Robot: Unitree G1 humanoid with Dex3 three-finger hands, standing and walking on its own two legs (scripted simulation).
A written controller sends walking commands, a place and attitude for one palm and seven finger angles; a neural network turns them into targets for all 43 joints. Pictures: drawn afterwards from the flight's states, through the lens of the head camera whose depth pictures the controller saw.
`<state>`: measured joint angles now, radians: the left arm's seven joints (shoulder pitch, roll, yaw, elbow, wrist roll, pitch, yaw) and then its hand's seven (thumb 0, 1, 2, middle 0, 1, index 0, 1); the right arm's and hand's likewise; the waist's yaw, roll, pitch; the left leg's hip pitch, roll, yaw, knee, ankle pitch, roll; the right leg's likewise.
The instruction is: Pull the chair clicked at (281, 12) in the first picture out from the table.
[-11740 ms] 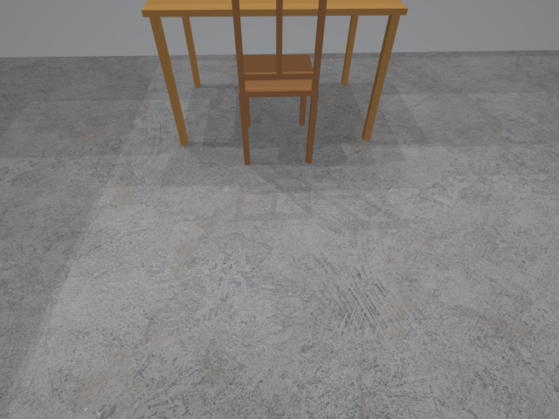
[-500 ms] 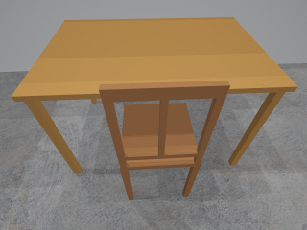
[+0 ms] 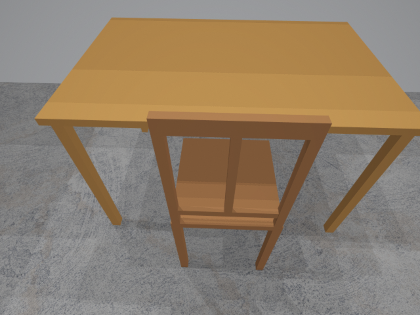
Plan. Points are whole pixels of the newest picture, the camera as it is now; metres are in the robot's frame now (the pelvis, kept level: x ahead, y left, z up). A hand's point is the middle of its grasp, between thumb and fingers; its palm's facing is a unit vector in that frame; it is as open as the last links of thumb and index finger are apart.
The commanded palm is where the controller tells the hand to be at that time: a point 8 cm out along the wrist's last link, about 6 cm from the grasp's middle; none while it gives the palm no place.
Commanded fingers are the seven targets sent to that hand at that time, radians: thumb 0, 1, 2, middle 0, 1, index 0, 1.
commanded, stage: look again from close up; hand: left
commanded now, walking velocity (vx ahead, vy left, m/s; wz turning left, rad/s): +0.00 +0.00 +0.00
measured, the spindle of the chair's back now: (231, 178) +0.47 -0.03 -0.08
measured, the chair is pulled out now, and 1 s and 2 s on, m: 0.00 0.00 0.00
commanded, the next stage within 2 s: shuffle to correct the standing spot in 0.78 s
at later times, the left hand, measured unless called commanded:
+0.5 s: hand out of the picture +0.04 +0.21 -0.17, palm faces +0.02 -0.97 -0.25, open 7.4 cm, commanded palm none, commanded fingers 0.00 0.90 0.90 -0.20 -0.30 -0.20 -0.30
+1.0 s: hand out of the picture +0.00 +0.21 -0.17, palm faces +0.01 -0.97 -0.23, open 7.4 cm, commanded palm none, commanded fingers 0.00 0.90 0.90 -0.20 -0.30 -0.20 -0.30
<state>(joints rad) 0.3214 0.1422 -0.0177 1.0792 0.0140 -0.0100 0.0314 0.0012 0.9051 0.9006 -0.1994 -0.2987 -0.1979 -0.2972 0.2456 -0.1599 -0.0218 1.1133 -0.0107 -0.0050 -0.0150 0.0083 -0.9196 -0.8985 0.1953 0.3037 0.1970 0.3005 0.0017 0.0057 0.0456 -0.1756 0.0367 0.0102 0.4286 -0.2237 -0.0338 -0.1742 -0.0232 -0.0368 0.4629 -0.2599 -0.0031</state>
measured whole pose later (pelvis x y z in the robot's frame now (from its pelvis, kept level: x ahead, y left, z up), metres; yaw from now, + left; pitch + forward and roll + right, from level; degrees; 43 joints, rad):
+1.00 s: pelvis +0.00 +0.03 +0.00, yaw +0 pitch -2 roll +1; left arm 0.28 0.17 0.00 1.11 0.02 0.00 0.04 0.00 0.91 0.90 -0.20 -0.30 -0.20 -0.30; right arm 0.21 -0.18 -0.01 1.13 0.00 -0.01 -0.01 0.01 -0.91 -0.90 0.20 0.30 0.20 0.30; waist 0.01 0.01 0.06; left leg -0.17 -0.01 0.03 0.45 -0.24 0.01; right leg -0.17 -0.07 -0.02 0.47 -0.27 0.04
